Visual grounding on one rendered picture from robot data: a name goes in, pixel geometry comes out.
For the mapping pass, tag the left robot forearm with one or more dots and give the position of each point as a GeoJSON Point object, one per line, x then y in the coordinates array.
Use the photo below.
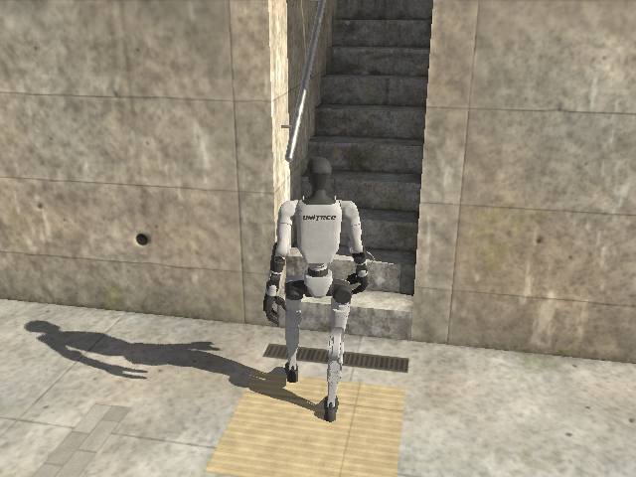
{"type": "Point", "coordinates": [275, 273]}

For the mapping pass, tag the humanoid robot head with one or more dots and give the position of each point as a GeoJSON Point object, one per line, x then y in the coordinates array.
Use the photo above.
{"type": "Point", "coordinates": [318, 172]}

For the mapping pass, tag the robot right hand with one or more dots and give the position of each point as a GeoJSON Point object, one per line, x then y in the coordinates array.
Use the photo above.
{"type": "Point", "coordinates": [353, 280]}

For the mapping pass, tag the right robot upper arm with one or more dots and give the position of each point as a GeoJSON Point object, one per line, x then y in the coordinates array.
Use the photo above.
{"type": "Point", "coordinates": [350, 211]}

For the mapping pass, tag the robot left hand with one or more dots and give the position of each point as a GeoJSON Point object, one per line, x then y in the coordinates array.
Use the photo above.
{"type": "Point", "coordinates": [267, 307]}

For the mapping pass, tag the right robot forearm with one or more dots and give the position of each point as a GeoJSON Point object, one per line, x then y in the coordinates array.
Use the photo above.
{"type": "Point", "coordinates": [361, 262]}

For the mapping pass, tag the left robot upper arm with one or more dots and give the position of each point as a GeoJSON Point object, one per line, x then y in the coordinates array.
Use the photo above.
{"type": "Point", "coordinates": [287, 210]}

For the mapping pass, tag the humanoid robot torso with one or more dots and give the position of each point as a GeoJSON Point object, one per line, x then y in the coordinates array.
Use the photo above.
{"type": "Point", "coordinates": [318, 238]}

